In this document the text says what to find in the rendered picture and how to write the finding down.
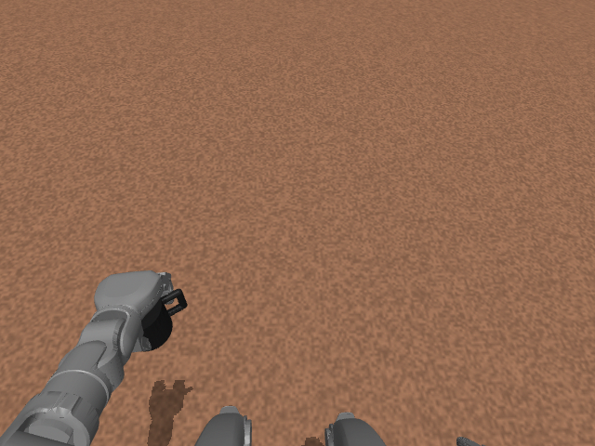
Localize left robot arm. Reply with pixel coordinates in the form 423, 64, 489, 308
0, 305, 141, 446

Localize mug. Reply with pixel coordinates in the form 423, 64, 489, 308
141, 289, 187, 351

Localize left robot hand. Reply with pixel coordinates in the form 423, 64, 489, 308
94, 270, 174, 352

